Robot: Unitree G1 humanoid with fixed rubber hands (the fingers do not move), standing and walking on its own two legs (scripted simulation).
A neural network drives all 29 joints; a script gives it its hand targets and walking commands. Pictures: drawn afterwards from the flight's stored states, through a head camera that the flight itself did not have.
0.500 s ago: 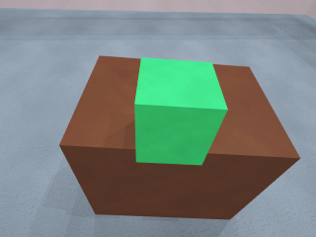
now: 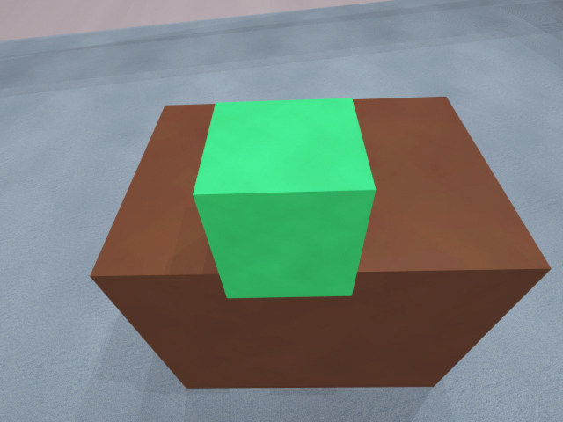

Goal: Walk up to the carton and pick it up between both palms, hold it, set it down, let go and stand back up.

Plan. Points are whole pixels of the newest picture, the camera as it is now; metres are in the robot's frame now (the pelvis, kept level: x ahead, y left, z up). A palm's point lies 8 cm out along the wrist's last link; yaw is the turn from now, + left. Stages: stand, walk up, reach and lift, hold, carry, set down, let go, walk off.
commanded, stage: walk up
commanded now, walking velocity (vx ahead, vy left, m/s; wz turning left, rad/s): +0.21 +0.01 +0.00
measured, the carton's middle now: (286, 203) +0.43 +0.04 +0.07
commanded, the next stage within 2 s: none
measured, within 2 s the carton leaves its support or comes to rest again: neither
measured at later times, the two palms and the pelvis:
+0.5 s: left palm out of the picture +0.15 +0.27 -0.13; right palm out of the picture +0.08 -0.22 -0.09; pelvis +0.08 +0.03 +0.02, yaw -1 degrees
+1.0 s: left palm out of the picture +0.02 +0.21 -0.09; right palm out of the picture +0.01 -0.31 -0.13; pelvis -0.03 -0.05 +0.02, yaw -2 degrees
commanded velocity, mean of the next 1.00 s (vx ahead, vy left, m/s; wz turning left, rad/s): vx -0.13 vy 0.01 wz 0.00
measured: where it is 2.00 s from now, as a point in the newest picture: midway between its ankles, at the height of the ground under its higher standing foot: outside the picture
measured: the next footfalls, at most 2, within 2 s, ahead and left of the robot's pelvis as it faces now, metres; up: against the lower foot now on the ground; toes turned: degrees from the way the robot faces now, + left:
left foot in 0.28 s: +0.14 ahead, +0.11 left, +0.00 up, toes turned +4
right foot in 0.84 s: +0.00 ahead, -0.12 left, +0.00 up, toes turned -5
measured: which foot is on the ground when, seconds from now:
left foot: up 0.00-0.26, down 0.28-0.84, up 0.86-1.00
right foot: down 0.00-0.32, up 0.34-0.82, down 0.84-1.00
